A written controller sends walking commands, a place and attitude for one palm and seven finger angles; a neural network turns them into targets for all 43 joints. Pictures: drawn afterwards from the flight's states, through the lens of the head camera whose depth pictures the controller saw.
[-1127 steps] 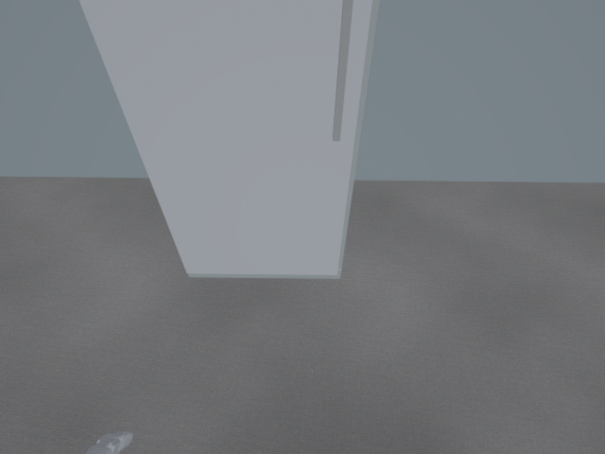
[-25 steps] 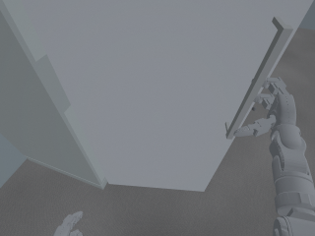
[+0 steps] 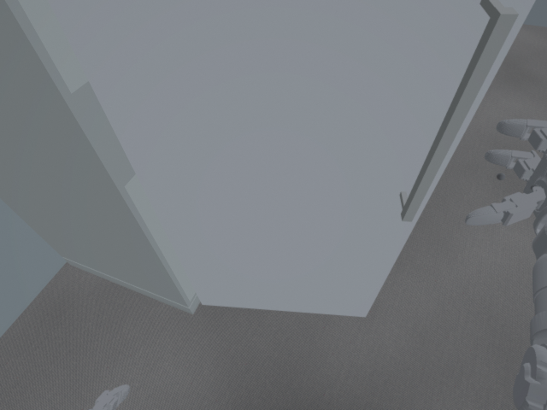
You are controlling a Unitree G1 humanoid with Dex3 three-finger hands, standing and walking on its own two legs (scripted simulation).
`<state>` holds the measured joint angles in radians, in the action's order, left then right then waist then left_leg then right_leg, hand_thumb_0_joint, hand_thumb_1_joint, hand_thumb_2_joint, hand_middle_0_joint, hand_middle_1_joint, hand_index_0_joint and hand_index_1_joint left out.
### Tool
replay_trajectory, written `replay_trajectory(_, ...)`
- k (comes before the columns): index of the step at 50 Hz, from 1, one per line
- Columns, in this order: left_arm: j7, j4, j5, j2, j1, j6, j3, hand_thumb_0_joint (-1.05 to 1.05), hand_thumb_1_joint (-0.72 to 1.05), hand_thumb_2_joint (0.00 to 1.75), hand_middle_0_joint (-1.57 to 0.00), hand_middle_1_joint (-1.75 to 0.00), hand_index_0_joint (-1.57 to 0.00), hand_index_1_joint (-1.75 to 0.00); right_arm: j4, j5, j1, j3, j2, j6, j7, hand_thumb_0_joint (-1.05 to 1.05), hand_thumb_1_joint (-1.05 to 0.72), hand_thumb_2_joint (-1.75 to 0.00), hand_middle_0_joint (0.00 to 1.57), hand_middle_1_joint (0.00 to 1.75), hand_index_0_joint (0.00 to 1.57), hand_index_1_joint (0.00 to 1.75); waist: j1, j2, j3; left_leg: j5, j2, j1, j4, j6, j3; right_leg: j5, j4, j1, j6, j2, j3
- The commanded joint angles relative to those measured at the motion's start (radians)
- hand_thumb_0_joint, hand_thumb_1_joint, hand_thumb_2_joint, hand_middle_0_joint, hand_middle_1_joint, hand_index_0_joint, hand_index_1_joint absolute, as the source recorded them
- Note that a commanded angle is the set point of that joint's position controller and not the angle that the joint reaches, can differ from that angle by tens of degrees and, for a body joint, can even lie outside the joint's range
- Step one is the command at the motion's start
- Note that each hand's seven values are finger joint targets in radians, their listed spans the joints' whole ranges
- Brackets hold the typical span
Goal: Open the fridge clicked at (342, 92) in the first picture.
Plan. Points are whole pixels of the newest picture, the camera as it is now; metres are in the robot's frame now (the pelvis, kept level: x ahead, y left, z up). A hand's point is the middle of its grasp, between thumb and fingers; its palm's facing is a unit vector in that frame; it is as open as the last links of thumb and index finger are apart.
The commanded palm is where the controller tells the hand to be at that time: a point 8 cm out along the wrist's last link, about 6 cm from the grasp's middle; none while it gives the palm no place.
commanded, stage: slip the hand off the handle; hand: right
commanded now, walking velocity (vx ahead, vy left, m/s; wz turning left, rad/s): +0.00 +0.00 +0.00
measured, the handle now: (438, 135) +0.48 -0.19 +0.16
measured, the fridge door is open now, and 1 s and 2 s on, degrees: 74 74 74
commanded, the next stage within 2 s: draw the hand back to the body in 0.76 s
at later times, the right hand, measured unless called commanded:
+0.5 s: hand (522, 217) +0.36 -0.27 +0.13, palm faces +0.16 +0.97 -0.15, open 14.7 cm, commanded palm +0.32 -0.31 +0.15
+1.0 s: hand (543, 250) +0.30 -0.27 +0.15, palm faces +0.16 +0.98 +0.08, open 14.7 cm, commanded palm +0.26 -0.30 +0.15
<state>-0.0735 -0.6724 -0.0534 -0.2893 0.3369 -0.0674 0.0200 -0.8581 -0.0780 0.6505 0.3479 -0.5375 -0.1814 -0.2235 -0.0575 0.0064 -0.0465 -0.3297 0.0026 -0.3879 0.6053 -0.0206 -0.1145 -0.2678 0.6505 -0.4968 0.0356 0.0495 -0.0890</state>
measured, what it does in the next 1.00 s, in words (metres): stands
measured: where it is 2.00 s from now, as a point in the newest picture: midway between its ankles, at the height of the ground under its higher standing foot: outside the picture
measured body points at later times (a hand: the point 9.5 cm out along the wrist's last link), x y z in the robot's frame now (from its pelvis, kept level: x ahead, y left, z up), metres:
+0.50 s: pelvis +0.01 -0.02 +0.00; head +0.02 -0.02 +0.45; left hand +0.13 +0.24 -0.09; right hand +0.34 -0.32 +0.14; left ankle -0.02 +0.11 -0.72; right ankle +0.04 -0.10 -0.72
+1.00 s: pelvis +0.00 +0.01 +0.01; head -0.02 +0.01 +0.46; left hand +0.18 +0.24 -0.07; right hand +0.29 -0.32 +0.14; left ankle -0.02 +0.11 -0.72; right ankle +0.04 -0.10 -0.72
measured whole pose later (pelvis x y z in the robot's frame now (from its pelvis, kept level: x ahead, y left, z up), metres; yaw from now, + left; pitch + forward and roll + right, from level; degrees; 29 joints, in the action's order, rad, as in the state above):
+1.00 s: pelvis +0.00 +0.01 +0.01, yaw -1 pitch +0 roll +1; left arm -0.12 -0.65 -0.08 -0.26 0.23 -0.16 0.08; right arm -0.33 -0.35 0.20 0.39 -0.39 0.06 -0.32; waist 0.04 -0.02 -0.05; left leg -0.32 0.00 -0.23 0.54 -0.03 -0.13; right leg -0.25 0.59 -0.35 0.02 0.04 -0.06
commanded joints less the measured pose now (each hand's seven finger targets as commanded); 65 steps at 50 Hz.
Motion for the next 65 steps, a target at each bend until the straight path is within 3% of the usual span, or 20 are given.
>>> replay_trajectory(1,-0.014,0.106,0.008,-0.16,0.039,-0.037,-0.054,0.0,0.9,0.9,-0.2,-0.3,-0.2,-0.3,0.188,-0.012,0.443,0.102,-0.356,-0.104,-0.001,0.0,0.55,-0.2,0.25,1.15,0.25,1.15,0.003,-0.087,-0.305,0.169,-0.026,-0.033,-0.086,-0.006,0.099,0.143,-0.064,0.252,0.018,-0.031,0.104)
replay_trajectory(4,-0.009,0.12,0.008,-0.162,0.045,-0.037,-0.056,0.0,0.9,0.9,-0.2,-0.3,-0.2,-0.3,0.196,-0.022,0.41,0.102,-0.35,-0.128,-0.02,0.0,0.55,-0.2,0.25,1.15,0.25,1.15,0.013,-0.11,-0.342,0.189,-0.032,-0.033,-0.072,-0.009,0.094,0.171,-0.058,0.267,0.017,-0.029,0.104)
replay_trajectory(7,-0.001,0.144,0.003,-0.159,0.037,-0.039,-0.062,0.0,0.9,0.9,-0.2,-0.3,-0.2,-0.3,0.228,-0.044,0.287,0.059,-0.268,-0.11,-0.042,0.0,0.55,-0.2,0.25,1.15,0.25,1.15,0.029,-0.135,-0.326,0.185,-0.037,-0.056,-0.073,-0.012,0.084,0.184,-0.064,0.294,0.012,-0.023,0.105)
replay_trajectory(12,0.003,0.179,-0.005,-0.158,0.013,-0.04,-0.066,0.0,0.9,0.9,-0.2,-0.3,-0.2,-0.3,0.352,-0.092,0.148,0.103,-0.26,-0.063,-0.043,0.0,0.55,-0.2,0.25,1.15,0.25,1.15,0.049,-0.053,-0.303,0.213,-0.042,-0.014,-0.077,-0.008,0.079,0.201,-0.077,0.269,0.019,-0.021,0.103)
replay_trajectory(17,0.006,0.19,0.002,-0.144,-0.021,-0.062,-0.061,0.0,0.9,0.9,-0.2,-0.3,-0.2,-0.3,0.572,-0.082,0.119,0.112,-0.247,-0.064,0.01,0.0,0.55,-0.2,0.25,1.15,0.25,1.15,0.048,-0.13,-0.295,0.178,-0.048,-0.055,-0.065,-0.012,0.065,0.217,-0.089,0.337,0.008,-0.01,0.13)
replay_trajectory(21,0.01,0.198,0.006,-0.13,-0.053,-0.087,-0.059,0.0,0.9,0.9,-0.2,-0.3,-0.2,-0.3,0.706,-0.09,-0.011,0.066,-0.165,-0.052,0.033,0.0,0.55,-0.2,0.25,1.15,0.25,1.15,0.056,-0.155,-0.317,0.196,-0.047,-0.053,-0.059,-0.011,0.056,0.282,-0.087,0.4,-0.003,-0.001,0.146)
replay_trajectory(23,0.003,0.195,0.001,-0.131,-0.062,-0.092,-0.053,0.0,0.9,0.9,-0.2,-0.3,-0.2,-0.3,0.704,-0.105,-0.058,0.064,-0.154,-0.028,0.028,0.0,0.55,-0.2,0.25,1.15,0.25,1.15,0.057,-0.1,-0.277,0.193,-0.047,-0.023,-0.071,-0.012,0.053,0.252,-0.094,0.356,0.001,-0.004,0.138)
replay_trajectory(26,-0.004,0.195,-0.004,-0.123,-0.102,-0.1,-0.046,0.0,0.9,0.9,-0.2,-0.3,-0.2,-0.3,0.724,-0.109,-0.062,0.023,-0.103,0.025,0.026,0.0,0.55,-0.2,0.25,1.15,0.25,1.15,0.053,-0.104,-0.224,0.16,-0.04,-0.036,-0.083,-0.01,0.052,0.174,-0.118,0.339,-0.004,-0.006,0.145)
replay_trajectory(29,-0.015,0.195,-0.009,-0.122,-0.123,-0.103,-0.039,0.0,0.9,0.9,-0.2,-0.3,-0.2,-0.3,0.726,-0.108,-0.079,0.028,-0.105,0.063,0.031,0.0,0.55,-0.2,0.25,1.15,0.25,1.15,0.052,-0.08,-0.186,0.148,-0.035,-0.026,-0.1,-0.011,0.056,0.131,-0.126,0.314,0.001,-0.013,0.135)
replay_trajectory(34,-0.019,0.206,-0.003,-0.108,-0.146,-0.113,-0.031,0.0,0.9,0.9,-0.2,-0.3,-0.2,-0.3,0.834,-0.11,-0.15,0.057,-0.126,0.056,0.03,0.0,0.55,-0.2,0.25,1.15,0.25,1.15,0.077,-0.1,-0.247,0.21,-0.032,0.032,-0.098,-0.016,0.06,0.213,-0.116,0.35,-0.001,-0.021,0.126)
replay_trajectory(35,-0.018,0.211,-0.002,-0.1,-0.157,-0.117,-0.025,0.0,0.9,0.9,-0.2,-0.3,-0.2,-0.3,0.846,-0.113,-0.158,0.013,-0.075,0.055,0.025,0.0,0.55,-0.2,0.25,1.15,0.25,1.15,0.071,-0.112,-0.238,0.212,-0.032,0.024,-0.097,-0.014,0.058,0.215,-0.115,0.361,-0.002,-0.022,0.124)
replay_trajectory(37,-0.02,0.207,-0.001,-0.099,-0.165,-0.123,-0.023,0.0,0.9,0.9,-0.2,-0.3,-0.2,-0.3,0.86,-0.12,-0.174,0.014,-0.072,0.049,0.02,0.0,0.55,-0.2,0.25,1.15,0.25,1.15,0.07,-0.107,-0.216,0.199,-0.034,0.019,-0.103,-0.014,0.057,0.198,-0.12,0.358,-0.004,-0.02,0.127)
replay_trajectory(44,-0.043,0.179,-0.004,-0.105,-0.18,-0.131,-0.016,0.0,0.9,0.9,-0.2,-0.3,-0.2,-0.3,0.814,-0.125,-0.1,0.061,-0.138,0.068,0.013,0.0,0.55,-0.2,0.25,1.15,0.25,1.15,0.059,-0.093,-0.159,0.135,-0.021,0.02,-0.137,-0.008,0.078,0.098,-0.13,0.303,0.004,-0.032,0.113)
replay_trajectory(45,-0.055,0.182,-0.028,-0.109,-0.214,-0.144,-0.004,0.0,0.9,0.9,-0.2,-0.3,-0.2,-0.3,0.724,-0.326,-0.095,0.1,-0.041,0.138,-0.055,0.0,0.55,-0.2,0.25,1.15,0.25,1.15,0.062,-0.073,-0.215,0.159,-0.014,0.112,-0.166,-0.015,0.093,0.075,-0.141,0.322,-0.003,-0.042,0.119)
replay_trajectory(47,-0.073,0.186,-0.033,-0.107,-0.236,-0.162,0.002,0.0,0.9,0.9,-0.2,-0.3,-0.2,-0.3,0.76,-0.354,-0.071,0.165,-0.148,0.183,-0.123,0.0,0.55,-0.2,0.25,1.15,0.25,1.15,0.09,-0.069,-0.25,0.194,-0.003,0.173,-0.175,-0.007,0.113,0.098,-0.138,0.324,0.001,-0.046,0.114)
replay_trajectory(48,-0.074,0.195,-0.03,-0.106,-0.23,-0.166,0.004,0.0,0.9,0.9,-0.2,-0.3,-0.2,-0.3,0.76,-0.34,-0.135,0.197,-0.194,0.195,-0.128,0.0,0.55,-0.2,0.25,1.15,0.25,1.15,0.108,-0.058,-0.268,0.233,0.001,0.194,-0.168,-0.003,0.119,0.135,-0.134,0.314,0.005,-0.044,0.109)
replay_trajectory(52,-0.046,0.218,-0.023,-0.085,-0.216,-0.181,0.004,0.0,0.9,0.9,-0.2,-0.3,-0.2,-0.3,0.858,-0.238,-0.235,0.094,-0.113,0.202,-0.078,0.0,0.55,-0.2,0.25,1.15,0.25,1.15,0.108,-0.161,-0.168,0.22,-0.002,0.104,-0.157,-0.013,0.093,0.164,-0.158,0.328,0.002,-0.034,0.111)
replay_trajectory(56,-0.034,0.228,-0.026,-0.099,-0.213,-0.181,-0.007,0.0,0.9,0.9,-0.2,-0.3,-0.2,-0.3,0.851,-0.296,-0.388,0.161,-0.104,0.218,-0.084,0.0,0.55,-0.2,0.25,1.15,0.25,1.15,0.114,0.024,-0.154,0.258,0.002,0.144,-0.165,0.009,0.107,0.155,-0.151,0.288,0.004,-0.031,0.097)
replay_trajectory(58,-0.037,0.228,-0.031,-0.104,-0.22,-0.179,-0.012,0.0,0.9,0.9,-0.2,-0.3,-0.2,-0.3,0.85,-0.322,-0.436,0.208,-0.126,0.23,-0.095,0.0,0.55,-0.2,0.25,1.15,0.25,1.15,0.119,0.068,-0.14,0.262,0.014,0.158,-0.178,0.033,0.136,0.141,-0.138,0.265,0.003,-0.032,0.087)
replay_trajectory(65,-0.047,0.232,-0.029,-0.084,-0.243,-0.197,-0.003,0.0,0.9,0.9,-0.2,-0.3,-0.2,-0.3,1.057,-0.277,-0.331,0.144,-0.102,0.222,-0.065,0.0,0.51,-0.22,0.25,1.13,0.25,1.13,0.097,-0.13,-0.105,0.155,0.007,0.091,-0.194,0.013,0.138,0.109,-0.152,0.332,0.005,-0.032,0.092)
